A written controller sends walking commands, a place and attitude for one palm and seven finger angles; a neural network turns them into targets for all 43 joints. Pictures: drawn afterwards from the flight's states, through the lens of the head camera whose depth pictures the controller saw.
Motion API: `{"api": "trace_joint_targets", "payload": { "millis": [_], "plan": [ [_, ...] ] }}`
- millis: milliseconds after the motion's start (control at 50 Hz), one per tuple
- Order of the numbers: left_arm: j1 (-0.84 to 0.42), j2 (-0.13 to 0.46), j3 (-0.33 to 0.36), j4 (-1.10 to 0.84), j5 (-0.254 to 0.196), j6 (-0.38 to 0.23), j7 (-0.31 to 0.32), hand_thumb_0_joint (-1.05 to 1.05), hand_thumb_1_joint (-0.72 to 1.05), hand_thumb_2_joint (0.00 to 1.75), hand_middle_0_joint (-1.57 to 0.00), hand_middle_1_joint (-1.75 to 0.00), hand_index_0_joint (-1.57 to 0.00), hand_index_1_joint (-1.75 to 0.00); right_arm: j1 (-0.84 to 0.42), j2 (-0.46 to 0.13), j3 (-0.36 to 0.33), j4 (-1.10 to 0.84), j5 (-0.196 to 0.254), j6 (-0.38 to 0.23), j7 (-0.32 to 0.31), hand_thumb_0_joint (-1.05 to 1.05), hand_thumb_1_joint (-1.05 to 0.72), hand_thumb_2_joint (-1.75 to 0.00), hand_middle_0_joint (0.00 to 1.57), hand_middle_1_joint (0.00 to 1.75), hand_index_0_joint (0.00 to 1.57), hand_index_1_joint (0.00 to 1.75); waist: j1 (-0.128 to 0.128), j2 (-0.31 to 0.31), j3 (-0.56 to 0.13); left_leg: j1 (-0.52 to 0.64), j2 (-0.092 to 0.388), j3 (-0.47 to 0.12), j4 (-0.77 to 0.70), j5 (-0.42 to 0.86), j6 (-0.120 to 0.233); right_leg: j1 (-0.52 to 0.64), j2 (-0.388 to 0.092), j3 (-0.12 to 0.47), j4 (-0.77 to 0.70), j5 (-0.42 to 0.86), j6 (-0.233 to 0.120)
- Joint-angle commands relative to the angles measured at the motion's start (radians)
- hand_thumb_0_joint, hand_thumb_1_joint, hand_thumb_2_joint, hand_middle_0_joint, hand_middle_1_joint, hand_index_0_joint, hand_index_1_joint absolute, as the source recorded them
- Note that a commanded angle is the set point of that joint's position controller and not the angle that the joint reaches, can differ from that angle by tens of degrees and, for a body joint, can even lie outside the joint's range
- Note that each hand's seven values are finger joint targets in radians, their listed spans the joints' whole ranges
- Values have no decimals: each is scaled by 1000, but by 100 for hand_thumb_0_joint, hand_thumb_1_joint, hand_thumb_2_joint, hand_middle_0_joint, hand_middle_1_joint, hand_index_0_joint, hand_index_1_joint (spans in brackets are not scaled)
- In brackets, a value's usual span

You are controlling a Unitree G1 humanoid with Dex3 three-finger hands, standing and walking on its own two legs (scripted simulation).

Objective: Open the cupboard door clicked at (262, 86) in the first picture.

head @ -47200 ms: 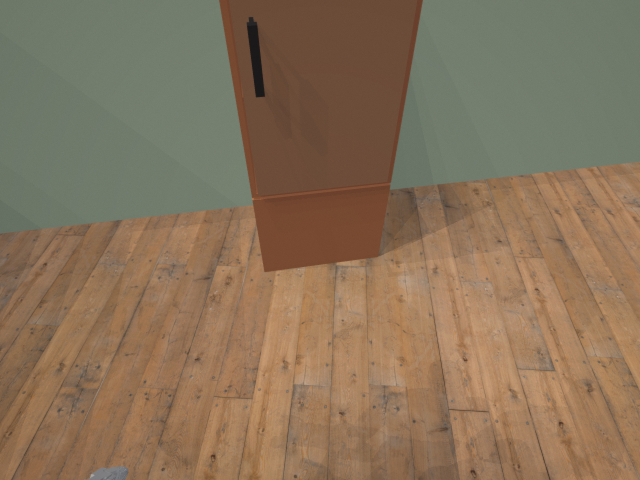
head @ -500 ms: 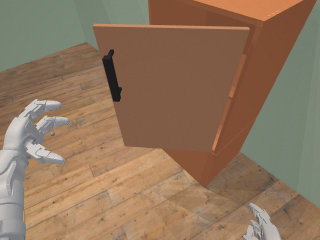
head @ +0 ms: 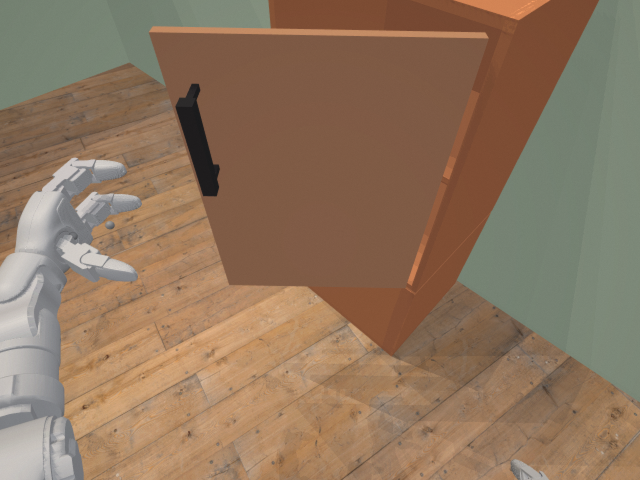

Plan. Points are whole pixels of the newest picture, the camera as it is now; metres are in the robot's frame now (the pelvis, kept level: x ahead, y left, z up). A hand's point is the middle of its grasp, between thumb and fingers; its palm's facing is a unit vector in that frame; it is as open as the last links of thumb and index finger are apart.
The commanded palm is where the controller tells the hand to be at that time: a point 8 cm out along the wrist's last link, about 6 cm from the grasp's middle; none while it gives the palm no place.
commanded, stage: move the hooked fingers beside the handle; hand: left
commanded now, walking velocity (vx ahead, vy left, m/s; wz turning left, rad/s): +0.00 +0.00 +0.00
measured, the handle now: (202, 142) +0.56 +0.20 +0.11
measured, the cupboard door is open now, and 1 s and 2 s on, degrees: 43 43 43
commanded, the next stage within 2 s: slide the fingers in behind the handle in 1.88 s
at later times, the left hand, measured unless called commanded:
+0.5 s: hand (134, 186) +0.45 +0.26 +0.13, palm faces +0.01 -1.00 +0.01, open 14.0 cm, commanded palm +0.43 +0.31 +0.12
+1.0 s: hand (150, 152) +0.51 +0.26 +0.13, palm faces +0.00 -1.00 +0.01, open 14.0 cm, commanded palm +0.49 +0.30 +0.12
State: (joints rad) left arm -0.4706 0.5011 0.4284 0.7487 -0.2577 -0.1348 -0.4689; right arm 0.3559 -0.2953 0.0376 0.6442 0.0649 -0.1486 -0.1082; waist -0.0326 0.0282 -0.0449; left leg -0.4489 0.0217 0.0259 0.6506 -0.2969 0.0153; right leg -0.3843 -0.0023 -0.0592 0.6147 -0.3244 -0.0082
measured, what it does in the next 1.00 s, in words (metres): stands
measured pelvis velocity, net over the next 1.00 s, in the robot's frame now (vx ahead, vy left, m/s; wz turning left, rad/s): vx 0.01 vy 0.00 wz -0.03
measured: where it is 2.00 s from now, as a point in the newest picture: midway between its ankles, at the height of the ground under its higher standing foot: outside the picture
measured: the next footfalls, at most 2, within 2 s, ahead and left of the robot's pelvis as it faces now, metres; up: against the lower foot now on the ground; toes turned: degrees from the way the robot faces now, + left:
none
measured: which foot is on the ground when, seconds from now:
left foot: down 0.00-1.00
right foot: down 0.00-1.00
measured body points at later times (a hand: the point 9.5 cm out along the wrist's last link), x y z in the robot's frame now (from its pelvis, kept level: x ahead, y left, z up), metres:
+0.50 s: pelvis +0.01 +0.00 -0.01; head +0.06 +0.01 +0.44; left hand +0.44 +0.31 +0.13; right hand +0.06 -0.27 -0.11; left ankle +0.02 +0.11 -0.72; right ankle -0.01 -0.12 -0.72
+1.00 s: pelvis +0.01 +0.00 -0.01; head +0.11 +0.02 +0.42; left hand +0.50 +0.31 +0.13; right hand -0.01 -0.28 -0.12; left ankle +0.02 +0.11 -0.72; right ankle -0.01 -0.12 -0.72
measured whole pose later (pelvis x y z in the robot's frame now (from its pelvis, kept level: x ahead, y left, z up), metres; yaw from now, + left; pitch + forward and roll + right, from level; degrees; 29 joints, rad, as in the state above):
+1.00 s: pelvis +0.01 +0.00 -0.01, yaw -2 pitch +16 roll -3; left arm -0.98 0.74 0.48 1.27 -0.12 -0.24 -0.45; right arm 0.44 -0.31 0.04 0.65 0.03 0.03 -0.07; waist -0.16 0.02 -0.06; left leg -0.70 0.05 0.03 0.77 -0.35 0.02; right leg -0.62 0.02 -0.05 0.69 -0.34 -0.01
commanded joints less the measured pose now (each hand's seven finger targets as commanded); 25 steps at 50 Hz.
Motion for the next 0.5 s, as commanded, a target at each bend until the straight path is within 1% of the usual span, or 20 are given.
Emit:
{"api": "trace_joint_targets", "payload": {
  "millis": [0, 20, 40, 60, 100, 120, 140, 160, 180, 200, 220, 240, 300, 340, 380, 400, 420, 440, 460, 480],
  "plan": [
    [-481, 293, 37, -196, -10, -84, 30, 0, -50, 30, -30, -120, -30, -120, -16, -147, -56, -115, -4, -40, -14, 0, -90, -90, 20, 30, 20, 30, -24, 62, -275, 231, -15, -67, -81, 175, 20, -28, 26, 20, -81, 189, -17],
    [-475, 287, 41, -163, -8, -86, 36, 0, -50, 30, -30, -120, -30, -120, -9, -146, -57, -110, -5, -36, -12, 0, -90, -90, 20, 30, 20, 30, -22, 47, -279, 230, -13, -67, -79, 180, 19, -28, 26, 18, -79, 194, -17],
    [-478, 299, 52, -149, -6, -90, 40, 0, -50, 30, -30, -120, -30, -120, -6, -147, -56, -107, -7, -34, -10, 0, -90, -90, 20, 30, 20, 30, -18, 65, -287, 228, -15, -64, -76, 186, 17, -24, 25, 21, -77, 202, -17],
    [-481, 313, 61, -136, 0, -95, 42, 0, -50, 30, -30, -120, -30, -120, 0, -150, -57, -106, -9, -30, -9, 0, -90, -90, 20, 30, 20, 30, -16, 62, -302, 227, -14, -66, -72, 204, 16, -17, 23, 20, -70, 217, -18],
    [-502, 329, 64, -84, 9, -96, 40, 0, -50, 30, -30, -120, -30, -120, 11, -151, -55, -102, -11, -17, -4, 0, -90, -90, 20, 30, 20, 30, -20, 36, -296, 204, -14, -60, -62, 226, 20, -8, 24, 23, -63, 250, -16],
    [-515, 320, 53, -72, 12, -98, 37, 0, -50, 30, -30, -120, -30, -120, 15, -152, -57, -102, -10, -12, -2, 0, -90, -90, 20, 30, 20, 30, -22, 43, -305, 207, -14, -59, -58, 240, 19, -11, 24, 23, -59, 264, -16],
    [-511, 332, 63, -57, 17, -101, 36, 0, -50, 30, -30, -120, -30, -120, 19, -153, -59, -103, -11, -8, 0, 0, -90, -90, 20, 30, 20, 30, -18, 63, -308, 208, -13, -58, -54, 252, 16, -17, 23, 23, -54, 268, -17],
    [-513, 341, 69, -36, 20, -103, 36, 0, -50, 30, -30, -120, -30, -120, 22, -154, -57, -104, -12, -2, 2, 0, -90, -90, 20, 30, 20, 30, -17, 65, -303, 200, -12, -58, -52, 253, 15, -21, 24, 21, -52, 267, -18],
    [-540, 337, 57, -24, 16, -107, 31, 0, -50, 30, -30, -120, -30, -120, 30, -157, -56, -104, -13, 6, 3, 0, -90, -90, 20, 30, 20, 30, -25, 25, -296, 185, -12, -56, -45, 257, 18, -13, 25, 21, -49, 279, -17],
    [-548, 362, 75, 1, 23, -110, 30, 0, -50, 30, -30, -120, -30, -120, 33, -159, -58, -105, -12, 11, 5, 0, -90, -90, 20, 30, 20, 30, -25, 21, -298, 173, -12, -55, -44, 246, 19, -19, 27, 24, -48, 275, -15],
    [-574, 341, 52, 18, 26, -113, 26, 0, -50, 30, -30, -120, -30, -120, 36, -158, -57, -105, -11, 16, 5, 0, -90, -90, 20, 30, 20, 30, -35, 38, -296, 173, -13, -52, -40, 245, 19, -32, 27, 25, -45, 275, -14],
    [-628, 337, 37, 0, 30, -124, 25, 0, -50, 30, -30, -120, -30, -120, 41, -157, -59, -100, -12, 19, 6, 0, -90, -90, 20, 30, 20, 30, -44, 75, -310, 193, -12, -56, -35, 249, 17, -50, 26, 25, -43, 269, -15],
    [-641, 335, 40, 1, 30, -144, 27, 0, -50, 30, -30, -120, -30, -120, 60, -158, -65, -96, -17, 30, 9, 0, -90, -90, 20, 30, 20, 30, -44, 90, -368, 245, -7, -65, -19, 315, 13, -58, 31, 23, -33, 297, -17],
    [-626, 339, 50, 39, 26, -143, 25, 0, -50, 30, -30, -120, -30, -120, 67, -162, -66, -90, -19, 39, 12, 0, -90, -90, 20, 30, 20, 30, -43, 57, -369, 222, -8, -62, -13, 309, 15, -51, 31, 24, -31, 304, -14],
    [-655, 368, 59, 97, 26, -140, 23, 0, -50, 30, -30, -120, -30, -120, 77, -166, -63, -81, -16, 54, 9, 0, -90, -90, 20, 30, 20, 30, -53, 24, -322, 167, -10, -52, -10, 284, 23, -48, 29, 26, -34, 304, -14],
    [-688, 366, 48, 93, 36, -141, 21, 0, -50, 30, -30, -120, -30, -120, 77, -166, -63, -80, -17, 59, 10, 0, -90, -90, 20, 30, 20, 30, -62, 34, -335, 163, -12, -47, -8, 277, 25, -52, 30, 31, -31, 312, -8],
    [-688, 394, 68, 116, 43, -142, 24, 0, -50, 30, -30, -120, -30, -120, 84, -169, -65, -79, -18, 64, 9, 0, -90, -90, 20, 30, 20, 30, -56, 45, -336, 157, -12, -51, -7, 275, 24, -56, 29, 31, -27, 305, -10],
    [-711, 383, 45, 109, 52, -147, 24, 0, -50, 30, -30, -120, -30, -120, 84, -168, -63, -79, -18, 68, 10, 0, -90, -90, 20, 30, 20, 30, -63, 80, -335, 163, -12, -52, -5, 273, 21, -71, 28, 32, -27, 295, -10],
    [-738, 382, 41, 100, 59, -158, 27, 0, -50, 30, -30, -120, -30, -120, 91, -166, -65, -74, -21, 71, 12, 0, -90, -90, 20, 30, 20, 30, -67, 100, -346, 185, -9, -60, -4, 279, 18, -89, 30, 27, -24, 281, -13],
    [-741, 372, 37, 92, 50, -166, 28, 0, -50, 30, -30, -120, -30, -120, 95, -166, -67, -78, -21, 76, 12, 0, -90, -90, 20, 30, 20, 30, -68, 78, -366, 194, -7, -58, 5, 301, 21, -81, 33, 27, -20, 295, -14]
  ]
}}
